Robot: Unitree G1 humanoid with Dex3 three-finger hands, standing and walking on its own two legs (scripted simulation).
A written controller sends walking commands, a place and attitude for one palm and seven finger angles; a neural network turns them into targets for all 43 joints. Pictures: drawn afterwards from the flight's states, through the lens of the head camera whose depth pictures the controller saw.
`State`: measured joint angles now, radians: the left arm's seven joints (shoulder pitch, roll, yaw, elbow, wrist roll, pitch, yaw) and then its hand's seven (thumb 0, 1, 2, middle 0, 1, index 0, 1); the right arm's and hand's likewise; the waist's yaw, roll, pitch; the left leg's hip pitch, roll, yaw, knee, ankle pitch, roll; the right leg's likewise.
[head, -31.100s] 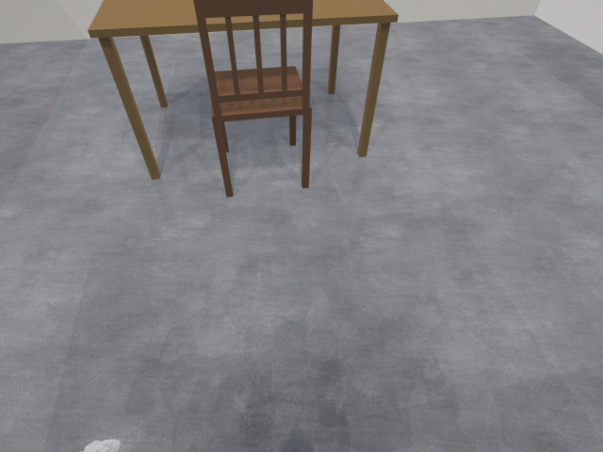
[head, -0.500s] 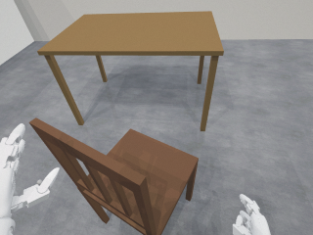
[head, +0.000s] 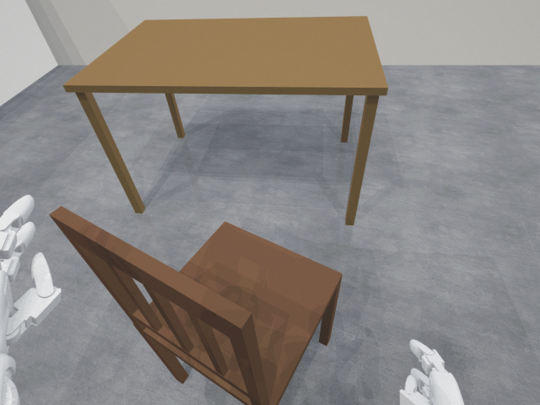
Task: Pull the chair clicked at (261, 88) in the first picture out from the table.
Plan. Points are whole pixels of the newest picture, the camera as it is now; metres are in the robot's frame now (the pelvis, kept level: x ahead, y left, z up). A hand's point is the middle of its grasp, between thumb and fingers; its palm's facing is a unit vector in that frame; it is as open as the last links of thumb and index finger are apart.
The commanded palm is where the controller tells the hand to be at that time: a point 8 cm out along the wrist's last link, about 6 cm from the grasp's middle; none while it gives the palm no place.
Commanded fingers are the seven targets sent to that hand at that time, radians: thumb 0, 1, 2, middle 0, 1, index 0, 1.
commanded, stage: step back with the hand held close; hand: left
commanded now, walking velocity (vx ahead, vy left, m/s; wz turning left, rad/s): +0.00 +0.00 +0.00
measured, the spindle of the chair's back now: (171, 318) +0.28 +0.24 -0.10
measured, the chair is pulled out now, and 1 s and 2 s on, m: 0.68 0.68 0.68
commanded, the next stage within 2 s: stop stepping back and stand still in 1.90 s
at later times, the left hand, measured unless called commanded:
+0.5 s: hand (34, 314) +0.16 +0.28 +0.16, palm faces +0.38 -0.75 -0.54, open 7.4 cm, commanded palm +0.10 +0.31 +0.18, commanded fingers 0.00 0.90 0.90 -0.20 -0.30 -0.20 -0.30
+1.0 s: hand out of the picture +0.11 +0.28 +0.16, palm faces +0.46 -0.73 -0.51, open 7.4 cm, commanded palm +0.05 +0.31 +0.18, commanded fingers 0.00 0.90 0.90 -0.20 -0.30 -0.20 -0.30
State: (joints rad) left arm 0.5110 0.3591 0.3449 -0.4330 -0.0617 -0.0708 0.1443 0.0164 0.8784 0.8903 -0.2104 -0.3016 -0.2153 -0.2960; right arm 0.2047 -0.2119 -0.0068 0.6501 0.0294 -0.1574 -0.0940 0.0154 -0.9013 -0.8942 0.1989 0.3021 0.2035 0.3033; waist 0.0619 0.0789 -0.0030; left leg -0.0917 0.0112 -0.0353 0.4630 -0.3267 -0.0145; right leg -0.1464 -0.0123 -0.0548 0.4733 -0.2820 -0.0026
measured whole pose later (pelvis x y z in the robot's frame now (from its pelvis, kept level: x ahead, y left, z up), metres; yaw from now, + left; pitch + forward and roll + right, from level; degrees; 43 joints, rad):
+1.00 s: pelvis -0.09 +0.01 -0.01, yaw +0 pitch +1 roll -1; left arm 0.55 0.44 0.46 -0.52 -0.01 -0.21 0.19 0.02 0.88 0.89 -0.21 -0.30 -0.22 -0.30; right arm 0.23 -0.21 0.00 0.57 0.01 -0.11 -0.10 0.01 -0.90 -0.89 0.20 0.30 0.21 0.30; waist 0.01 -0.01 0.03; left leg -0.39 0.00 -0.03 0.62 -0.26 0.00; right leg -0.41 -0.02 -0.05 0.56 -0.17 0.00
